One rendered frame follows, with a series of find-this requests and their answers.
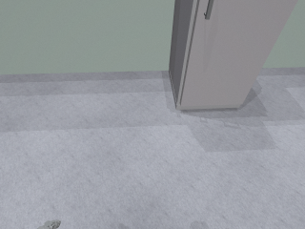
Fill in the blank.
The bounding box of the fridge door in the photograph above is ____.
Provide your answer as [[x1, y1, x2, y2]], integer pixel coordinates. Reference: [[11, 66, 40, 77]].
[[179, 0, 298, 107]]

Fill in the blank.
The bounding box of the left robot hand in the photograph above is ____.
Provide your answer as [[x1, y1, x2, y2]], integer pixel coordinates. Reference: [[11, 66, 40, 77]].
[[37, 219, 61, 229]]

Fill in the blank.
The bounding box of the handle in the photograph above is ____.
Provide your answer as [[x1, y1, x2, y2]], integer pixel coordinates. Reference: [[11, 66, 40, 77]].
[[204, 0, 214, 20]]

